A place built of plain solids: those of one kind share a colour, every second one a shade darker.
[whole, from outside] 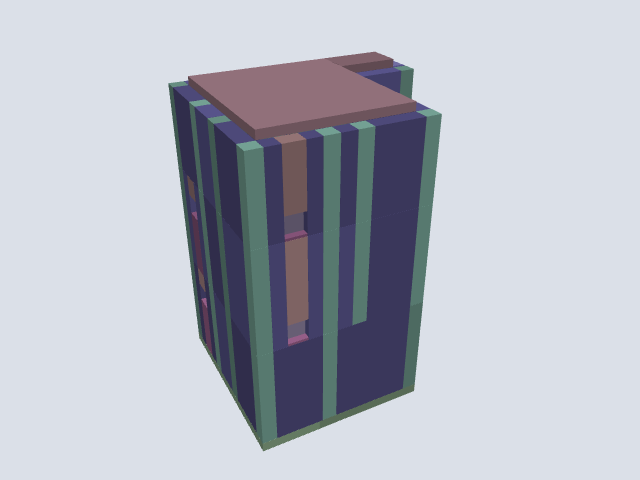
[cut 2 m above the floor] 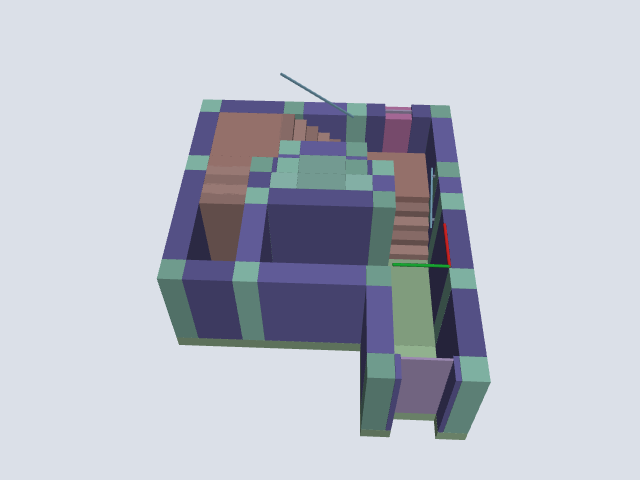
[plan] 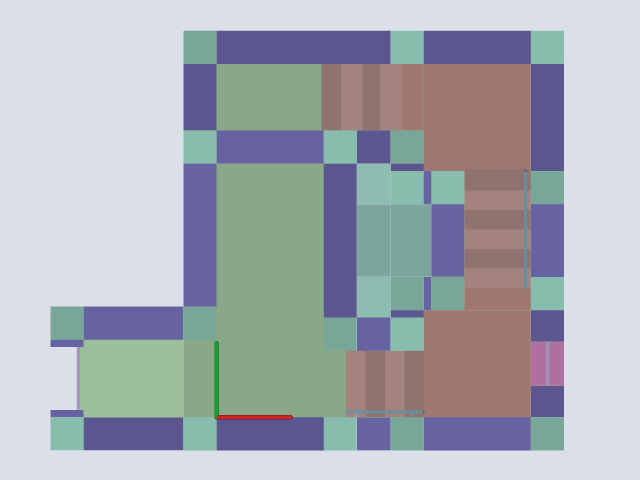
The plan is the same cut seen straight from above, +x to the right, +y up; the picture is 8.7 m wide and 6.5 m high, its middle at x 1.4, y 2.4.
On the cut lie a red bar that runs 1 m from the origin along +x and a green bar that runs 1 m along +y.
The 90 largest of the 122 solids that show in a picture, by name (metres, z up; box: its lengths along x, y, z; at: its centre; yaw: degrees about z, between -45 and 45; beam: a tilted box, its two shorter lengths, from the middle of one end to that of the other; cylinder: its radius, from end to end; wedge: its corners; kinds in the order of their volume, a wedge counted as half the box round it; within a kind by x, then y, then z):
{
 "wall_1": {"box": [1.35, 0.45, 3.15], "at": [-1.12, -0.23, 1.57]},
 "wall_2": {"box": [1.35, 0.45, 3.15], "at": [-1.12, 1.27, 1.57]},
 "wall_3": {"box": [1.35, 0.45, 2.45], "at": [-1.12, 1.27, 7.52]},
 "wall_4": {"box": [0.45, 1.93, 3.15], "at": [-0.23, 2.47, 1.57]},
 "wall_5": {"box": [0.45, 3.28, 2.45], "at": [-0.23, 3.14, 7.52]},
 "wall_6": {"box": [0.45, 0.9, 3.15], "at": [-0.23, 4.33, 1.57]},
 "wall_7": {"box": [1.45, 0.45, 3.15], "at": [0.72, -0.23, 1.57]},
 "wall_8": {"box": [1.45, 0.45, 2.55], "at": [0.72, 3.66, 1.28]},
 "wall_9": {"box": [1.45, 0.45, 3.15], "at": [0.72, 5.01, 4.72]},
 "wall_10": {"box": [1.45, 0.45, 2.45], "at": [0.72, 5.01, 7.52]},
 "wall_11": {"box": [2.36, 0.45, 3.15], "at": [1.18, 5.01, 1.57]},
 "wall_12": {"box": [0.45, 2.08, 3.15], "at": [1.68, 2.39, 1.57]},
 "wall_13": {"box": [0.46, 0.45, 3.15], "at": [2.13, -0.23, 1.57]},
 "wall_14": {"box": [0.46, 0.45, 3.15], "at": [2.13, 1.12, 1.57]},
 "wall_15": {"box": [0.46, 0.45, 3.15], "at": [2.13, 3.66, 1.57]},
 "wall_16": {"box": [0.46, 0.45, 3.15], "at": [2.13, 5.01, 4.72]},
 "wall_17": {"box": [0.46, 0.45, 2.45], "at": [2.13, 5.01, 7.52]},
 "wall_18": {"box": [0.43, 0.45, 3.15], "at": [3.02, 5.01, 4.72]},
 "wall_19": {"box": [0.45, 0.98, 3.15], "at": [3.13, 2.39, 1.57]},
 "wall_20": {"box": [1.45, 0.45, 3.15], "at": [3.53, -0.23, 1.57]},
 "wall_21": {"box": [1.45, 0.45, 3.15], "at": [3.53, 5.01, 1.57]},
 "wall_22": {"box": [0.43, 0.45, 3.15], "at": [4.04, 5.01, 4.72]},
 "wall_23": {"box": [0.45, 0.43, 3.15], "at": [4.48, 0.21, 1.57]},
 "wall_24": {"box": [0.45, 0.43, 3.15], "at": [4.48, 0.21, 4.72]},
 "wall_25": {"box": [0.45, 1.45, 2.45], "at": [4.48, 0.72, 7.52]},
 "wall_26": {"box": [0.45, 0.43, 3.15], "at": [4.48, 1.24, 1.57]},
 "wall_27": {"box": [0.45, 0.43, 3.15], "at": [4.48, 1.24, 4.72]},
 "wall_28": {"box": [0.45, 0.98, 3.15], "at": [4.48, 2.39, 1.57]},
 "wall_29": {"box": [0.45, 0.98, 3.15], "at": [4.48, 2.39, 4.72]},
 "wall_30": {"box": [0.45, 0.98, 2.45], "at": [4.48, 2.39, 7.52]},
 "wall_31": {"box": [0.45, 1.45, 3.15], "at": [4.48, 4.06, 1.57]},
 "wall_32": {"box": [0.45, 1.45, 3.15], "at": [4.48, 4.06, 4.72]},
 "wall_33": {"box": [0.45, 1.45, 2.45], "at": [4.48, 4.06, 7.52]},
 "wallpost_1": {"box": [0.45, 0.45, 3.15], "at": [-2.02, -0.23, 1.57]},
 "wallpost_2": {"box": [0.45, 0.45, 3.15], "at": [-2.02, 1.27, 1.57]},
 "wallpost_3": {"box": [0.45, 0.45, 2.45], "at": [-2.02, 1.27, 7.52]},
 "wallpost_4": {"box": [0.45, 0.45, 3.15], "at": [-0.23, -0.23, 1.57]},
 "wallpost_5": {"box": [0.45, 0.45, 3.15], "at": [-0.23, 1.27, 1.57]},
 "wallpost_6": {"box": [0.45, 0.45, 3.15], "at": [-0.23, 3.66, 1.57]},
 "wallpost_7": {"box": [0.45, 0.45, 3.15], "at": [-0.23, 5.01, 1.57]},
 "wallpost_8": {"box": [0.45, 0.45, 3.15], "at": [-0.23, 5.01, 4.72]},
 "wallpost_9": {"box": [0.45, 0.45, 2.45], "at": [-0.23, 5.01, 7.52]},
 "wallpost_10": {"box": [0.45, 0.45, 3.15], "at": [1.68, -0.23, 1.57]},
 "wallpost_11": {"box": [0.45, 0.45, 3.15], "at": [1.68, 1.12, 1.57]},
 "wallpost_12": {"box": [0.45, 0.45, 3.15], "at": [1.68, 3.66, 1.57]},
 "wallpost_13": {"box": [0.45, 0.45, 3.15], "at": [1.68, 5.01, 4.72]},
 "wallpost_14": {"box": [0.45, 0.45, 2.45], "at": [1.68, 5.01, 7.52]},
 "wallpost_15": {"box": [0.45, 0.45, 3.15], "at": [2.58, -0.23, 1.57]},
 "wallpost_16": {"box": [0.45, 0.45, 3.15], "at": [2.58, 1.12, 1.57]},
 "wallpost_17": {"box": [0.45, 0.45, 3.15], "at": [2.58, 1.68, 1.57]},
 "wallpost_18": {"box": [0.45, 0.45, 3.15], "at": [2.58, 3.11, 1.57]},
 "wallpost_19": {"box": [0.45, 0.45, 3.15], "at": [2.58, 3.66, 1.57]},
 "wallpost_20": {"box": [0.45, 0.45, 3.15], "at": [2.58, 5.01, 1.57]},
 "wallpost_21": {"box": [0.45, 0.45, 3.15], "at": [2.58, 5.01, 4.72]},
 "wallpost_22": {"box": [0.45, 0.45, 2.45], "at": [2.58, 5.01, 7.52]},
 "wallpost_23": {"box": [0.45, 0.45, 3.15], "at": [3.13, 1.68, 1.57]},
 "wallpost_24": {"box": [0.45, 0.45, 3.15], "at": [3.13, 3.11, 1.57]},
 "wallpost_25": {"box": [0.45, 0.45, 3.15], "at": [4.48, -0.23, 1.57]},
 "wallpost_26": {"box": [0.45, 0.45, 3.15], "at": [4.48, -0.23, 4.72]},
 "wallpost_27": {"box": [0.45, 0.45, 2.45], "at": [4.48, -0.23, 7.52]},
 "wallpost_28": {"box": [0.45, 0.45, 3.15], "at": [4.48, 1.68, 1.57]},
 "wallpost_29": {"box": [0.45, 0.45, 3.15], "at": [4.48, 1.68, 4.72]},
 "wallpost_30": {"box": [0.45, 0.45, 2.45], "at": [4.48, 1.68, 7.52]},
 "wallpost_31": {"box": [0.45, 0.45, 3.15], "at": [4.48, 3.11, 1.57]},
 "wallpost_32": {"box": [0.45, 0.45, 3.15], "at": [4.48, 3.11, 4.72]},
 "wallpost_33": {"box": [0.45, 0.45, 2.45], "at": [4.48, 3.11, 7.52]},
 "wallpost_34": {"box": [0.45, 0.45, 3.15], "at": [4.48, 5.01, 1.57]},
 "wallpost_35": {"box": [0.45, 0.45, 3.15], "at": [4.48, 5.01, 4.72]},
 "wallpost_36": {"box": [0.45, 0.45, 2.45], "at": [4.48, 5.01, 7.52]},
 "core_fill_1": {"box": [0.46, 0.55, 8.74], "at": [2.13, 1.62, 4.37]},
 "core_fill_2": {"box": [0.46, 0.98, 8.74], "at": [2.13, 2.39, 4.37]},
 "core_fill_3": {"box": [0.46, 0.55, 8.74], "at": [2.13, 3.16, 4.37]},
 "core_fill_4": {"box": [0.55, 0.98, 8.74], "at": [2.63, 2.39, 4.37]},
 "floor_slab_1": {"box": [1.45, 1.95, 0.3], "at": [-1.17, 0.53, -0.15]},
 "floor_slab_2": {"box": [2.35, 5.68, 0.3], "at": [0.72, 2.39, -0.15]},
 "floor_slab_3": {"box": [1.8, 5.68, 0.3], "at": [3.81, 2.39, -0.15]},
 "landing_slab_1": {"box": [0.33, 0.9, 2.22], "at": [2.64, 4.33, 1.11]},
 "landing_slab_2": {"box": [1.45, 1.45, 0.93], "at": [3.53, 0.72, 0.46]},
 "landing_slab_3": {"box": [1.45, 1.45, 2.22], "at": [3.53, 4.06, 1.11]},
 "roof_slab_1": {"box": [4.26, 4.78, 0.25], "at": [2.13, 2.39, 8.87]},
 "tread_slab_1": {"box": [0.29, 0.9, 2.96], "at": [1.57, 4.33, 1.48]},
 "tread_slab_2": {"box": [0.29, 0.9, 2.78], "at": [1.83, 4.33, 1.39]},
 "tread_slab_3": {"box": [0.29, 0.9, 2.59], "at": [2.1, 4.33, 1.29]},
 "tread_slab_4": {"box": [0.29, 0.9, 2.41], "at": [2.36, 4.33, 1.2]},
 "tread_slab_5": {"box": [0.9, 0.29, 1.85], "at": [3.81, 2.95, 0.92]},
 "tread_slab_6": {"box": [0.9, 0.29, 2.04], "at": [3.81, 3.22, 1.02]},
 "wall_head_win_1": {"box": [0.6, 0.45, 2.47], "at": [3.53, 5.01, 5.05]},
 "wall_head_win_2": {"box": [0.6, 0.45, 1.78], "at": [3.53, 5.01, 7.85]},
 "wall_sill_win_1": {"box": [0.45, 0.6, 1.93], "at": [4.48, 0.72, 0.96]},
 "wall_sill_win_2": {"box": [0.45, 0.6, 1.93], "at": [4.48, 0.72, 4.11]}
}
